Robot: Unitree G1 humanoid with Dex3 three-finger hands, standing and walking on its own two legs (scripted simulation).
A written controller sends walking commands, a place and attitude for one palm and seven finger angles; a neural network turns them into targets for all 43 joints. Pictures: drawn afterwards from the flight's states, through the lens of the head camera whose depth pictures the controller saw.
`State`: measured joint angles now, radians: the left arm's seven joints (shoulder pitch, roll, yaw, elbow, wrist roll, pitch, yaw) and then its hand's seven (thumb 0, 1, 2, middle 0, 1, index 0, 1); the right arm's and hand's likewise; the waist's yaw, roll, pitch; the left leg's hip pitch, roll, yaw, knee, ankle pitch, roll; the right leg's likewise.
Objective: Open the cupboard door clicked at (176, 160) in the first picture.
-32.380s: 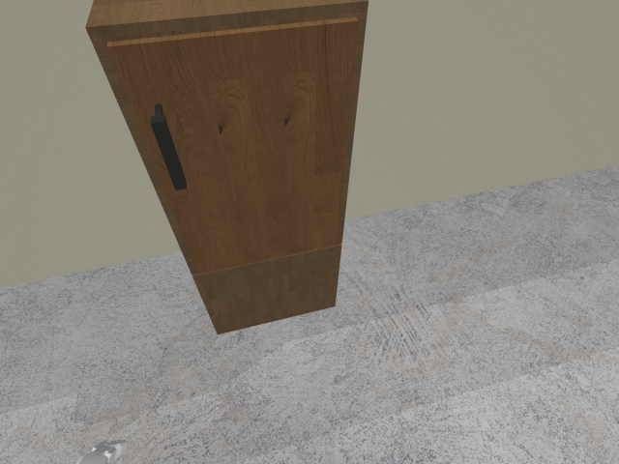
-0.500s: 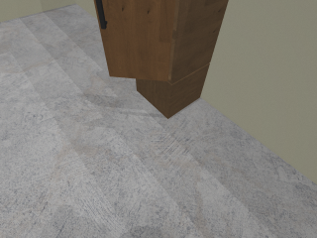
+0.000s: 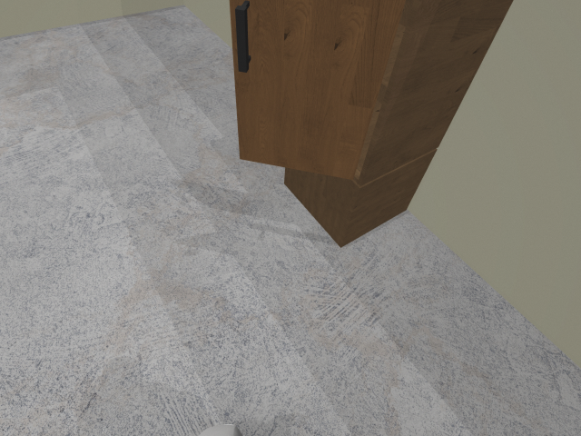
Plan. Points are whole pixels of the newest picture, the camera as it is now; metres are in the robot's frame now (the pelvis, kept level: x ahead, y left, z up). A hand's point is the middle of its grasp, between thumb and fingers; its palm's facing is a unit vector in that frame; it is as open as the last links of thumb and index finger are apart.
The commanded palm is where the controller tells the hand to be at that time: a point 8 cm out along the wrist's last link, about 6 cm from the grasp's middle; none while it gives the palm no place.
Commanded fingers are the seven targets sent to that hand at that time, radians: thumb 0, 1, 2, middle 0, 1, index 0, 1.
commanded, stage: take the last steps up to it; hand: left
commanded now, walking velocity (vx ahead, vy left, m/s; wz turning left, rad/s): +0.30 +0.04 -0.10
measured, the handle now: (244, 37) +0.93 +0.20 +0.07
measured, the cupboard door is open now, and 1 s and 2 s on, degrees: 45 45 45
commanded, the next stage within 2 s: come to a stop and stand still in 0.70 s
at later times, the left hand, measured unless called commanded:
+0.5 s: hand (206, 343) +0.27 +0.16 -0.14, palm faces -0.03 -0.98 -0.20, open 7.3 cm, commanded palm none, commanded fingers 0.00 0.90 0.90 -0.20 -0.30 -0.20 -0.30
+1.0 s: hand (189, 295) +0.36 +0.22 -0.16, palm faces -0.02 -0.99 -0.16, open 7.3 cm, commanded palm none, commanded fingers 0.00 0.90 0.90 -0.20 -0.30 -0.20 -0.30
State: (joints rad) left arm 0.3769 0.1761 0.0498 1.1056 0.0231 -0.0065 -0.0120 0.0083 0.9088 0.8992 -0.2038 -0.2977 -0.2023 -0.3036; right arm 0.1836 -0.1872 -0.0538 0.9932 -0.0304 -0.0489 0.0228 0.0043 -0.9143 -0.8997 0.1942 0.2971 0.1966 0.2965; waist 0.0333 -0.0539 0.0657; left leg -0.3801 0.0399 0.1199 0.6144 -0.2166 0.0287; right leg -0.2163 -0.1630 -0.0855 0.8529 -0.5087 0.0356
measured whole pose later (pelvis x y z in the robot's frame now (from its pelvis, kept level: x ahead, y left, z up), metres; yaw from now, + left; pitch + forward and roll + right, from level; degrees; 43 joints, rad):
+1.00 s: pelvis +0.32 +0.04 +0.02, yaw -4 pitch +0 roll -1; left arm 0.23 0.18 0.04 1.05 0.01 0.03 0.01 0.01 0.92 0.90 -0.20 -0.30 -0.20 -0.30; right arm 0.18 -0.16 -0.02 1.04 -0.02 -0.02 -0.04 -0.01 -0.94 -0.90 0.20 0.30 0.20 0.30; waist 0.01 -0.03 0.06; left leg -0.26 0.02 0.12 0.46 -0.20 0.05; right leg -0.41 -0.05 -0.06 0.84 -0.41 0.02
